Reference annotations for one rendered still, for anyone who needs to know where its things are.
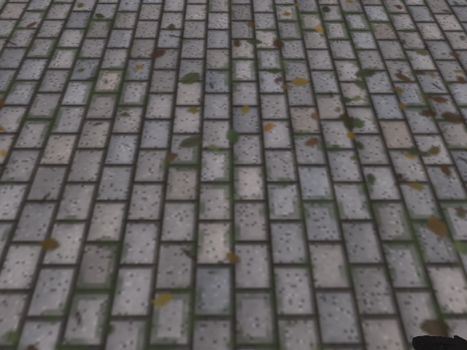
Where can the robot right hand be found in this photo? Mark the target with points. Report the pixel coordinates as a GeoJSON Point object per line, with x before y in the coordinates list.
{"type": "Point", "coordinates": [427, 342]}

